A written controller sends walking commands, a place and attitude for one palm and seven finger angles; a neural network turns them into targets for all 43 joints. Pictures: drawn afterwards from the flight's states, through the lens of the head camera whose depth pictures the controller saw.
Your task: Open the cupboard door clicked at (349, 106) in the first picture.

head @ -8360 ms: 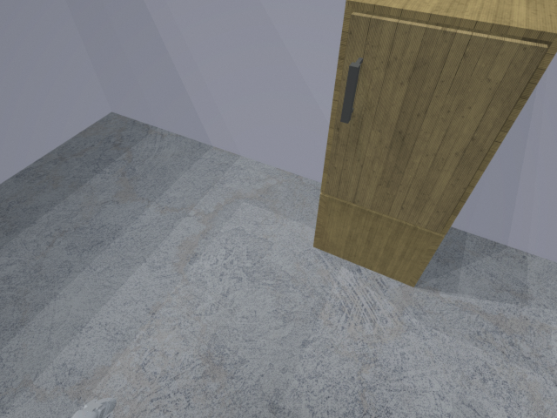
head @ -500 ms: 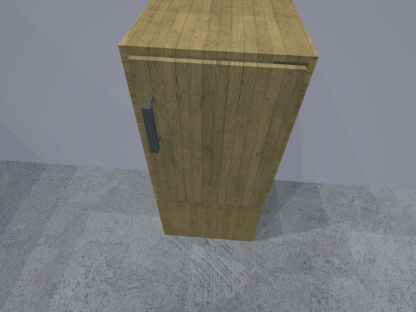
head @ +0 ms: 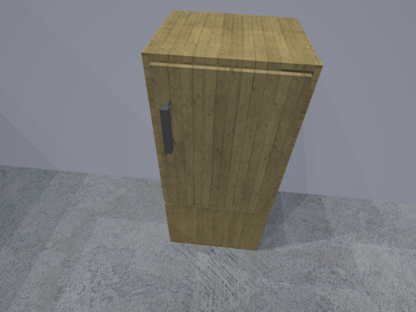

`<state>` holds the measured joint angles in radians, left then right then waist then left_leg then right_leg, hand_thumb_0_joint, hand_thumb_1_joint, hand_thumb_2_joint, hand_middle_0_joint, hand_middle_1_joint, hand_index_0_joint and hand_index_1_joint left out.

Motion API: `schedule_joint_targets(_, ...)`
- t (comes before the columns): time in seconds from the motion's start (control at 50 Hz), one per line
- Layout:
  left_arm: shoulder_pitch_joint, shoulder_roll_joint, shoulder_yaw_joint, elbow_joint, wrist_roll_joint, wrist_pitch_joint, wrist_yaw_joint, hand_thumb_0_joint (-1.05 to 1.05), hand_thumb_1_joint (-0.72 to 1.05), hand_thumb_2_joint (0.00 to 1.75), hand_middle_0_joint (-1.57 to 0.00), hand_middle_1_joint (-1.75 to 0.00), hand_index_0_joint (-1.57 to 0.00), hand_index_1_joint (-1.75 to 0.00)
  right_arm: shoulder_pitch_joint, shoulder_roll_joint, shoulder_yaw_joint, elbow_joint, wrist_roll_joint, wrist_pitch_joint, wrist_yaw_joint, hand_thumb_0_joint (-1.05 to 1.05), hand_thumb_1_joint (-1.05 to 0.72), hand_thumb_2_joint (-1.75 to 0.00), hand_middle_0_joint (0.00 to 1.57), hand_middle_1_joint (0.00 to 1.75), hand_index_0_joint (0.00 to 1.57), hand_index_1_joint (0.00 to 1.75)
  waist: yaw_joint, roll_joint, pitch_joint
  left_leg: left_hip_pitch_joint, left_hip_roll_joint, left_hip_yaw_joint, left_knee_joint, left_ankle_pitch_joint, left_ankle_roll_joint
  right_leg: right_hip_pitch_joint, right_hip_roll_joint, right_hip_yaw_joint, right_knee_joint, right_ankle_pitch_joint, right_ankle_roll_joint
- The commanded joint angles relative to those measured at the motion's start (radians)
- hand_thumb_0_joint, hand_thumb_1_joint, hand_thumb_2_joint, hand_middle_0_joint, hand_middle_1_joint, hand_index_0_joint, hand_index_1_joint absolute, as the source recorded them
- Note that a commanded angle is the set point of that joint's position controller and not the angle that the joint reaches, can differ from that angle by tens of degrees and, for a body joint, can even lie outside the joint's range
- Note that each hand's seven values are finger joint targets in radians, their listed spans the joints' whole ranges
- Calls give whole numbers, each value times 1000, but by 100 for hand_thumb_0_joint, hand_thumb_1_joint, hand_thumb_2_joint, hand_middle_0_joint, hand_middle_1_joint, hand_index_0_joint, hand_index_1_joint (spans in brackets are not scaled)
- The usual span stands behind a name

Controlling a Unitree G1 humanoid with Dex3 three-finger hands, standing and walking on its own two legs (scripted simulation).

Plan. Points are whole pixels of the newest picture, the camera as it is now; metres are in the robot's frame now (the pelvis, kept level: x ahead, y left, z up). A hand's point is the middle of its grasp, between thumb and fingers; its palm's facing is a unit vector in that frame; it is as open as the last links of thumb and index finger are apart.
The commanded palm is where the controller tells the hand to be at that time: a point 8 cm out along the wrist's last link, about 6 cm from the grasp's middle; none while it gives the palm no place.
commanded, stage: look again from close up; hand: left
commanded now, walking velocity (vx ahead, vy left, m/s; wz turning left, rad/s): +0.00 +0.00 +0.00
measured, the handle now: (168, 126) +0.59 +0.15 +0.03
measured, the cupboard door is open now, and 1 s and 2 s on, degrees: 0 0 0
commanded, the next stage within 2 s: shuffle to correct the standing spot in 0.18 s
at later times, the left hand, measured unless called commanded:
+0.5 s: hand out of the picture -0.04 +0.18 -0.17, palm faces +0.03 -0.98 -0.18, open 7.4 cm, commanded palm none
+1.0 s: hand out of the picture +0.04 +0.17 -0.18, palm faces +0.05 -0.98 -0.17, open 7.3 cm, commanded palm none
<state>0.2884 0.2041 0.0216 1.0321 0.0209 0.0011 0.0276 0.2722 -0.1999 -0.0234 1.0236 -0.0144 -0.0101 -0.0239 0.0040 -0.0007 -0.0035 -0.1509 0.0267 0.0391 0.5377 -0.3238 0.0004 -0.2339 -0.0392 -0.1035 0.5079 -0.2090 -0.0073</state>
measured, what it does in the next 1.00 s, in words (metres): shifts its weight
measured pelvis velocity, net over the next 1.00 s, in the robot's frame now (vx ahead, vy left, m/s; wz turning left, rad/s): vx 0.05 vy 0.01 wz -0.01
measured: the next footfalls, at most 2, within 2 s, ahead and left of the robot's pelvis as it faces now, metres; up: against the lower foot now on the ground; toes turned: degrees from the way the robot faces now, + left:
none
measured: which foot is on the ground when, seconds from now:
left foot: down 0.00-1.00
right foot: down 0.00-1.00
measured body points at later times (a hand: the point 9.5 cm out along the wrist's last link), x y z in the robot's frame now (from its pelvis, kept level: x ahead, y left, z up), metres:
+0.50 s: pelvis -0.01 +0.00 +0.00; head -0.02 +0.01 +0.45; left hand -0.04 +0.23 -0.16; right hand -0.04 -0.22 -0.15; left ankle -0.02 +0.12 -0.73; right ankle +0.04 -0.12 -0.73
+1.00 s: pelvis +0.05 +0.01 +0.00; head +0.07 +0.02 +0.45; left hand +0.04 +0.22 -0.16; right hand +0.06 -0.21 -0.15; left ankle +0.02 +0.10 -0.73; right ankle +0.05 -0.12 -0.73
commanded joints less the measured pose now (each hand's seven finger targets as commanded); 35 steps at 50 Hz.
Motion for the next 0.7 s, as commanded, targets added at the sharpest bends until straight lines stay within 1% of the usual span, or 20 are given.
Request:
schedule_joint_targets(0.0, 9, 132, 17, -53, -4, -17, 3, 0, 90, 90, -20, -30, -20, -30, 7, -142, -18, -58, -3, -16, -4, 0, -90, -90, 20, 30, 20, 30, 4, 17, 104, -184, 79, -101, -198, 15, 38, 52, -73, 110, -112, -1, -20)
schedule_joint_targets(0.1, 4, 134, 16, -54, -1, -12, 1, 0, 90, 90, -20, -30, -20, -30, 12, -146, -18, -51, -6, -9, 4, 0, -90, -90, 20, 30, 20, 30, 5, 14, 124, -218, 73, -113, -244, -111, 37, 37, -72, 115, -138, -90, -6)
schedule_joint_targets(0.18, 18, 122, 13, -47, 0, -10, 2, 0, 90, 90, -20, -30, -20, -30, 26, -133, -16, -39, -6, -5, 7, 0, -90, -90, 20, 30, 20, 30, 5, 8, 109, -217, 72, -113, -254, -131, 36, 41, -74, 113, -147, -100, 1)
schedule_joint_targets(0.22, 27, 115, 13, -45, 1, -11, 3, 0, 90, 90, -20, -30, -20, -30, 41, -123, -15, -32, -4, -3, 8, 0, -90, -90, 20, 30, 20, 30, 3, -21, 100, -209, 70, -108, -248, -123, 36, 38, -76, 116, -155, -113, 2)
schedule_joint_targets(0.26, 33, 108, 10, -40, 0, -12, 4, 0, 90, 90, -20, -30, -20, -30, 50, -117, -12, -20, -3, -3, 8, 0, -90, -90, 20, 30, 20, 30, 1, -23, 96, -207, 70, -101, -241, -108, 35, 37, -80, 121, -159, -107, 3)
schedule_joint_targets(0.3, 67, 75, 6, -24, 1, -8, 4, 0, 90, 90, -20, -30, -20, -30, 81, -85, -7, 0, -7, 5, 8, 0, -90, -90, 20, 30, 20, 30, -4, -33, 80, -188, 67, -95, -238, -181, 34, 26, -72, 115, -160, -205, 8)
schedule_joint_targets(0.32, 75, 72, 6, -23, 4, -5, 4, 0, 90, 90, -20, -30, -20, -30, 91, -88, -8, 5, -8, 9, 8, 0, -90, -90, 20, 30, 20, 30, -6, -17, 77, -183, 74, -104, -247, -229, 40, 13, -65, 106, -150, -246, 6)
schedule_joint_targets(0.36, 91, 62, 9, -21, 8, 0, 0, 0, 90, 90, -20, -30, -20, -30, 92, -96, -14, 6, -11, 16, 5, 0, -90, -90, 20, 30, 20, 30, -4, 5, 116, -218, 89, -121, -264, -317, 50, -16, -46, 92, -128, -294, 7)
schedule_joint_targets(0.4, 113, 44, 11, -15, 9, -1, -4, 0, 90, 90, -20, -30, -20, -30, 93, -94, -15, 10, -11, 15, 2, 0, -90, -90, 20, 30, 20, 30, 0, 12, 146, -236, 99, -128, -264, -323, 59, -18, -37, 89, -105, -272, -2)
schedule_joint_targets(0.42, 124, 43, 10, -11, 9, -1, -6, 0, 90, 90, -20, -30, -20, -30, 95, -94, -17, 12, -10, 14, 2, 0, -90, -90, 20, 30, 20, 30, 0, 38, 154, -232, 102, -130, -261, -320, 62, -25, -32, 85, -94, -255, -7)
schedule_joint_targets(0.46, 138, 22, 14, -8, 7, -3, -12, 0, 90, 90, -20, -30, -20, -30, 107, -90, -20, 19, -9, 10, -3, 0, -90, -90, 20, 30, 20, 30, -2, 70, 157, -226, 118, -144, -274, -329, 72, -26, -17, 70, -60, -215, -12)
schedule_joint_targets(0.5, 160, 10, 17, -4, 8, -7, -16, 0, 90, 90, -20, -30, -20, -30, 113, -88, -24, 18, -8, 6, -7, 0, -90, -90, 20, 30, 20, 30, 3, 70, 151, -226, 127, -147, -260, -325, 79, -14, -15, 71, -50, -195, -19)
schedule_joint_targets(0.54, 181, 10, 21, 1, 8, -12, -17, 0, 90, 90, -20, -30, -20, -30, 114, -75, -24, 20, -5, 0, -9, 0, -90, -90, 20, 30, 20, 30, 9, 50, 163, -234, 114, -124, -215, -291, 74, -10, -31, 106, -69, -208, -31)
schedule_joint_targets(0.56, 196, 12, 23, 5, 7, -15, -15, 0, 90, 90, -20, -30, -20, -30, 121, -58, -21, 20, -4, -3, -9, 0, -90, -90, 20, 30, 20, 30, 10, 6, 164, -250, 94, -102, -165, -255, 69, 2, -49, 145, -94, -224, -45)
schedule_joint_targets(0.58, 221, 20, 26, 16, 6, -19, -12, 0, 90, 90, -20, -30, -20, -30, 120, -39, -17, 19, -3, -6, -9, 0, -90, -90, 20, 30, 20, 30, 19, -41, 164, -275, 60, -61, -89, -215, 59, 25, -81, 208, -134, -255, -65)
schedule_joint_targets(0.6, 247, 41, 32, 25, 4, -22, -8, 0, 90, 90, -20, -30, -20, -30, 126, -13, -11, 19, -1, -9, -7, 0, -90, -90, 20, 30, 20, 30, 25, -125, 145, -316, 16, -1, 12, -178, 45, 73, -133, 286, -189, -311, -93)
schedule_joint_targets(0.62, 277, 57, 40, 37, 0, -26, -1, 0, 90, 90, -20, -30, -20, -30, 123, 4, -9, 16, 1, -9, -4, 0, -90, -90, 20, 30, 20, 30, 27, -170, 127, -330, -5, 46, 114, -156, 38, 88, -193, 369, -252, -382, -128)
schedule_joint_targets(0.64, 278, 60, 45, 38, -1, -28, 6, 0, 90, 90, -20, -30, -20, -30, 108, 12, -9, 12, 0, -8, -2, 0, -90, -90, 20, 30, 20, 30, 25, -193, 126, -325, 5, 49, 196, -145, 35, 61, -236, 422, -300, -390, -157)
schedule_joint_targets(0.66, 255, 45, 42, 33, 1, -28, 10, 0, 90, 90, -20, -30, -20, -30, 92, 18, -6, 8, 1, -8, -3, 0, -90, -90, 20, 30, 20, 30, 19, -181, 137, -319, 18, 28, 226, -138, 32, 36, -243, 416, -307, -291, -170)
schedule_joint_targets(0.68, 220, 29, 38, 24, 3, -27, 14, 0, 90, 90, -20, -30, -20, -30, 102, 29, -2, 13, 3, -10, -5, 0, -90, -90, 20, 30, 20, 30, -1, -131, 126, -274, 30, 16, 181, -117, 28, 14, -238, 368, -281, -165, -168)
